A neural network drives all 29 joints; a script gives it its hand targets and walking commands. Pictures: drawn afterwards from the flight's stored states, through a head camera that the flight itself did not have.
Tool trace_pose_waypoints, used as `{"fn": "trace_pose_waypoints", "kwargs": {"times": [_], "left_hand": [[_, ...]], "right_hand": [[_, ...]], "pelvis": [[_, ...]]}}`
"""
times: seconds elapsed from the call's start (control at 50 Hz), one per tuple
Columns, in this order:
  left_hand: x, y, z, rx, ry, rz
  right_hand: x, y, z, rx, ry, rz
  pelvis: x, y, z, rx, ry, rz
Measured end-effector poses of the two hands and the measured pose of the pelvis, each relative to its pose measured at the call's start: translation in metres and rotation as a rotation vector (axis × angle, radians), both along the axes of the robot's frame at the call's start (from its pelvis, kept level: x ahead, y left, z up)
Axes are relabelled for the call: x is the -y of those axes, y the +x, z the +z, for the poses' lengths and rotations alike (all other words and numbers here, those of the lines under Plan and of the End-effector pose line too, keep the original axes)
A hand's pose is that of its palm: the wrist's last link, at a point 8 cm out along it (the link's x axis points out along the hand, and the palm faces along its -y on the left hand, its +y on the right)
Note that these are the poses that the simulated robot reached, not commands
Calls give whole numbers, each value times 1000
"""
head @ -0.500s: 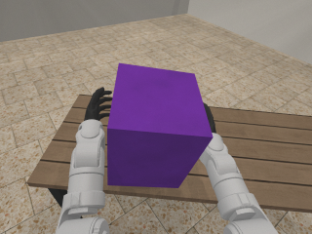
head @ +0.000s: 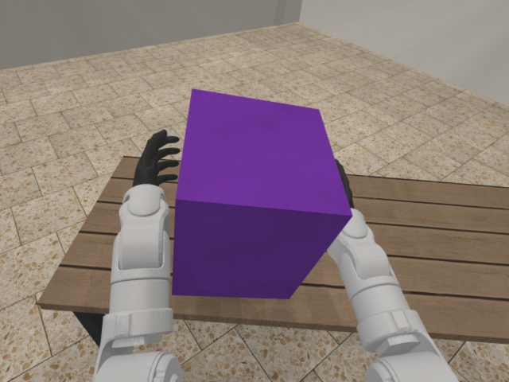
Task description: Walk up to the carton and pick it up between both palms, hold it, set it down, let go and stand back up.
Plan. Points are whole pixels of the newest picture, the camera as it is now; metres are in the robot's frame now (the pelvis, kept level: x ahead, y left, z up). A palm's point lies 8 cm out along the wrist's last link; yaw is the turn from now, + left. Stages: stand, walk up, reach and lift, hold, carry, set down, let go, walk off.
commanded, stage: reach and lift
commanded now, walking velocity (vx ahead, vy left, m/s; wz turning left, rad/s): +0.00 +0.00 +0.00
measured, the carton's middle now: (244, 203) +0.37 +0.00 +0.12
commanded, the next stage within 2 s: hold in 0.68 s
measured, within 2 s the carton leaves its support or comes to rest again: neither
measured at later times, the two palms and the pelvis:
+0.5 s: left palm (138, 176) +0.36 +0.15 +0.19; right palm (335, 198) +0.34 -0.14 +0.15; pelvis -0.01 +0.00 +0.00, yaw +0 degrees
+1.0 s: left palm (131, 177) +0.34 +0.15 +0.20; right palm (337, 195) +0.34 -0.14 +0.16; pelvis -0.02 +0.00 +0.00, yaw +0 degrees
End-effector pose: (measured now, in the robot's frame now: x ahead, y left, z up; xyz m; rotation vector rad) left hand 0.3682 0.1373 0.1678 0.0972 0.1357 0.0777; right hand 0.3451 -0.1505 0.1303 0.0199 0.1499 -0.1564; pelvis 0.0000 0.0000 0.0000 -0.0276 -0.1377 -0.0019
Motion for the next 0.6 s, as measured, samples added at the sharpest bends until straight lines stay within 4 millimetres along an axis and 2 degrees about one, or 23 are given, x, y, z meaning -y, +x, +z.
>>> {"fn": "trace_pose_waypoints", "kwargs": {"times": [0.2, 0.44, 0.6], "left_hand": [[-5, -13, 3, -1, -10, 4], [-9, -7, 22, 11, -11, 10], [-12, -10, 16, -7, -12, 18]], "right_hand": [[-5, -11, 2, 4, 14, 4], [-9, -3, 16, 20, -1, 11], [-12, -2, 15, 4, -10, 24]], "pelvis": [[0, -3, -1, 35, 2, 8], [0, -14, 0, 16, 9, -5], [2, -12, 0, 30, 6, 4]]}}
